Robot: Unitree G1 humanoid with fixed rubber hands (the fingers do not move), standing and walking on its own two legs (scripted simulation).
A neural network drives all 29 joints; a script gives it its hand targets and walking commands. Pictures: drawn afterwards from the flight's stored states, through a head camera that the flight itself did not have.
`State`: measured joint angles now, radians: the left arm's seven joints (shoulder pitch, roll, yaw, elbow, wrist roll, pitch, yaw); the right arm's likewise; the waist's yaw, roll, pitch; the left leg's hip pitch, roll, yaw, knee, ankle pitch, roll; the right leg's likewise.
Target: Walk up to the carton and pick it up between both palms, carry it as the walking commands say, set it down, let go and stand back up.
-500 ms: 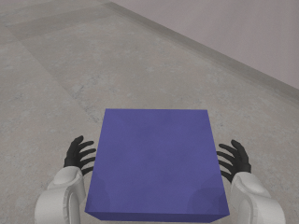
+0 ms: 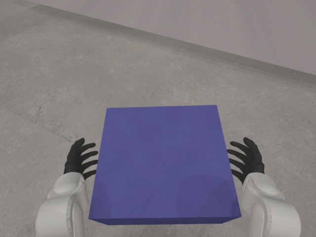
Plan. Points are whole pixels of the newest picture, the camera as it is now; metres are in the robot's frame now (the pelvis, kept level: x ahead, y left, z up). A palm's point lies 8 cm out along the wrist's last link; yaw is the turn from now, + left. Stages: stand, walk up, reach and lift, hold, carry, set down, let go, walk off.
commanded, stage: carry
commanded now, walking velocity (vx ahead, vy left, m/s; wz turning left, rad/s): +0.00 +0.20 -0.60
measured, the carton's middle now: (162, 164) +0.32 -0.01 +0.02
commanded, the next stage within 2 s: none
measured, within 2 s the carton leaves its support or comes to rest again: neither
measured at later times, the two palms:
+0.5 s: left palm (77, 173) +0.25 +0.18 +0.09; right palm out of the picture +0.13 -0.17 +0.09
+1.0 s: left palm (66, 166) +0.27 +0.21 +0.09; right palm out of the picture +0.05 -0.09 +0.08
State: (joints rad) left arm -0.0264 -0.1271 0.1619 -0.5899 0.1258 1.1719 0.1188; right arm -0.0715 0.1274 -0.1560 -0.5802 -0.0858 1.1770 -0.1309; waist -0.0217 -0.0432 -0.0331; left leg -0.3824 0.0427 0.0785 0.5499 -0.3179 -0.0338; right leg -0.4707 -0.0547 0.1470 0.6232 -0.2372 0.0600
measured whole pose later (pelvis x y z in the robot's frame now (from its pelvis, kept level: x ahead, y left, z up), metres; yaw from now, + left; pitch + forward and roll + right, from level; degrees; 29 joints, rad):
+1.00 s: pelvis -0.03 +0.21 -0.01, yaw -36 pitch +3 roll +0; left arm -0.06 -0.13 0.15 -0.51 0.11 1.20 0.12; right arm -0.05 0.13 -0.19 -0.55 -0.11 1.19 -0.12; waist 0.01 0.03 -0.04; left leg -0.52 0.12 0.18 0.92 -0.48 -0.03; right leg -0.41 -0.01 -0.11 0.68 -0.32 -0.06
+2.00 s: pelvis +0.10 +0.41 +0.01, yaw -72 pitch +3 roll +0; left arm -0.01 -0.13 0.17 -0.59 0.13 1.23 0.13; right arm -0.04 0.13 -0.15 -0.51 -0.10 1.16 -0.10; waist 0.02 -0.04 -0.05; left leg -0.36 0.13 0.20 0.57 -0.24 -0.01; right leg -0.58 -0.07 -0.04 1.02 -0.48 0.04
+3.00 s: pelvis +0.28 +0.46 +0.00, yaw -93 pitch +3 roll -1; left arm -0.01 -0.13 0.14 -0.56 0.13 1.22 0.14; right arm -0.03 0.13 -0.16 -0.53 -0.11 1.19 -0.10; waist -0.01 0.00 -0.07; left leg -0.38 0.04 0.24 0.60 -0.27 0.09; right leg -0.38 -0.12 -0.11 0.59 -0.27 0.03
